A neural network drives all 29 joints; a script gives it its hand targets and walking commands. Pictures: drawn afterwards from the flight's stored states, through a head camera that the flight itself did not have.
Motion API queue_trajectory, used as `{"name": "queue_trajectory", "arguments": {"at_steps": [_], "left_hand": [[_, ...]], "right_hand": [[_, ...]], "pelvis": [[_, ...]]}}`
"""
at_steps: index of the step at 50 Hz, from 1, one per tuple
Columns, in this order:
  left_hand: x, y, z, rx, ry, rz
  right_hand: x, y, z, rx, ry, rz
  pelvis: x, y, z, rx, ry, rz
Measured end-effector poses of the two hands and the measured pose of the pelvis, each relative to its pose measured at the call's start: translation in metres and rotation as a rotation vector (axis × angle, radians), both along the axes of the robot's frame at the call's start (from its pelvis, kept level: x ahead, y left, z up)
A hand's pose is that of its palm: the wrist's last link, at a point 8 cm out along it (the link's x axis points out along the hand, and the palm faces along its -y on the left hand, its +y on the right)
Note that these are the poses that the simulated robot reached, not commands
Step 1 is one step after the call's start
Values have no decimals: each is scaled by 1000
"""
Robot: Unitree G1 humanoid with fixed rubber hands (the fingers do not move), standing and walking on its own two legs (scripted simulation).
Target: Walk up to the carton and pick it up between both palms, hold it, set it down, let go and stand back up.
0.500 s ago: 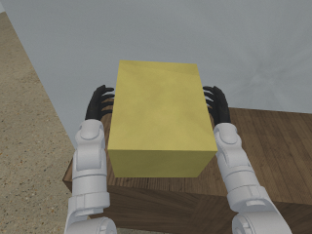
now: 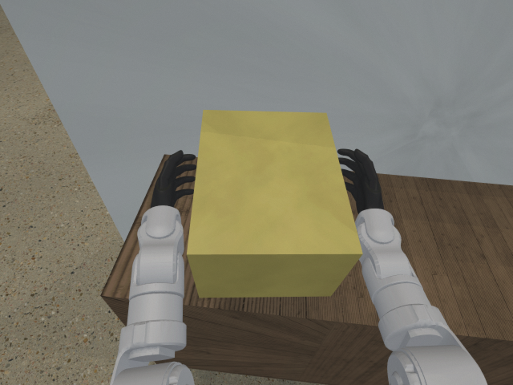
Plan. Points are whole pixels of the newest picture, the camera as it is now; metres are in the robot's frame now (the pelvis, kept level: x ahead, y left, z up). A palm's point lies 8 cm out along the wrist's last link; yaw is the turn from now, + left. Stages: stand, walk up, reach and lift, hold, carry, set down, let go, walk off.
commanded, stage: set down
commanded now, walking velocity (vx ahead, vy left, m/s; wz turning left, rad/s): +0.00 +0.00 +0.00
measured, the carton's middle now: (265, 201) +0.39 +0.01 +0.07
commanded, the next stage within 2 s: none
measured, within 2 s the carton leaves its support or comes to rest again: neither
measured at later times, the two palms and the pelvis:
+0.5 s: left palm (177, 208) +0.36 +0.16 +0.08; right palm (367, 200) +0.37 -0.16 +0.09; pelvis +0.00 -0.01 +0.00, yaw -1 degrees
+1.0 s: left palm (180, 219) +0.37 +0.16 +0.03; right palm (355, 201) +0.40 -0.15 +0.06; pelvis +0.01 -0.01 +0.00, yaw -2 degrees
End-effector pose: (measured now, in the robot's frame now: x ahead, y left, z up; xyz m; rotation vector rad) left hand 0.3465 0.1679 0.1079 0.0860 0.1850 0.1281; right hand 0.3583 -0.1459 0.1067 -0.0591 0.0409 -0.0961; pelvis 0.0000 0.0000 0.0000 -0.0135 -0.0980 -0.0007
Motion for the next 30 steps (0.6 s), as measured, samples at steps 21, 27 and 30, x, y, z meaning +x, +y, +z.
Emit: {"name": "queue_trajectory", "arguments": {"at_steps": [21,27,30], "left_hand": [[8,-10,-28,-31,45,21],[12,-10,-31,-11,35,22],[12,-10,-35,-10,45,29]], "right_hand": [[14,-9,-17,-24,43,21],[18,-10,-20,-15,34,26],[20,-10,-24,-13,43,32]], "pelvis": [[-4,-10,1,5,60,-15],[-5,-9,1,5,81,-25],[-5,-9,1,6,92,-29]]}}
